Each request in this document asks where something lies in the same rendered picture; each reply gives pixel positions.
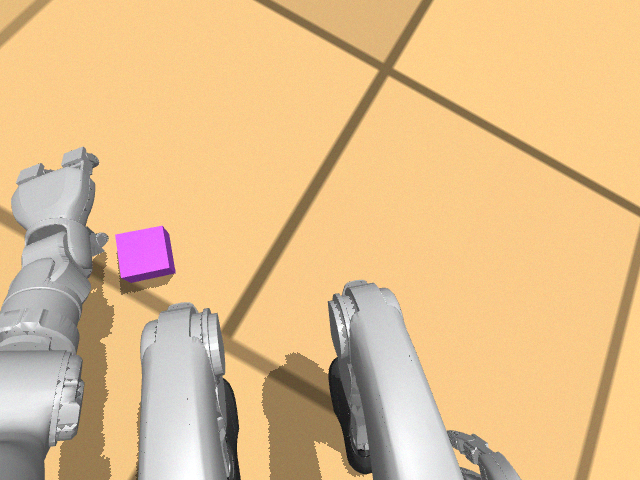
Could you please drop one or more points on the left robot foot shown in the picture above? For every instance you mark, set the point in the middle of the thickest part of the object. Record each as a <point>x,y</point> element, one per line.
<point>232,430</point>

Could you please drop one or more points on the right robot hand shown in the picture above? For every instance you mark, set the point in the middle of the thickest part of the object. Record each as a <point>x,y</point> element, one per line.
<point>492,465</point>

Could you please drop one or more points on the left robot arm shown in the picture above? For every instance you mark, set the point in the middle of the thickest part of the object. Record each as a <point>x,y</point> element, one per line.
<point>41,390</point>

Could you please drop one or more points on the small box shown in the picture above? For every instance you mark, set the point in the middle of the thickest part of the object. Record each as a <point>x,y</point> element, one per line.
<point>145,254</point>

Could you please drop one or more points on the right robot foot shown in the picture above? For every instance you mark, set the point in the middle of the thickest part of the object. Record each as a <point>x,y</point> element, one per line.
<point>358,459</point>

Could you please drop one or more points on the left robot hand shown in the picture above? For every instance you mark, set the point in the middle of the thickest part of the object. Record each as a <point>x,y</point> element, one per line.
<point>67,193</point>

